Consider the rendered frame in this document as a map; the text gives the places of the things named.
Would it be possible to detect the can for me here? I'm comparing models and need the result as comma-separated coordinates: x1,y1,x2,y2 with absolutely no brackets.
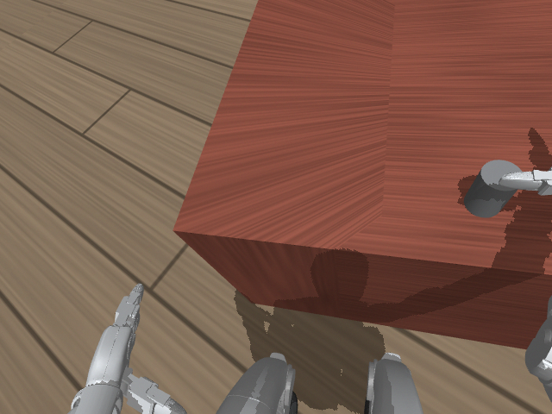
464,160,522,218

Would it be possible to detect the left robot arm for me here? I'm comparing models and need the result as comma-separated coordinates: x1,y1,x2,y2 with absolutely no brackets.
67,384,123,414

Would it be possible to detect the right robot hand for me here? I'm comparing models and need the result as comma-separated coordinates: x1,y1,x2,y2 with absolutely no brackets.
499,167,552,196

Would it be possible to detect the right robot arm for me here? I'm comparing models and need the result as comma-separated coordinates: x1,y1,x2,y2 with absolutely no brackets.
525,296,552,403

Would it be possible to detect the left robot hand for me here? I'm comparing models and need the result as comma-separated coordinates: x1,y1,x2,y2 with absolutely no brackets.
85,283,187,414

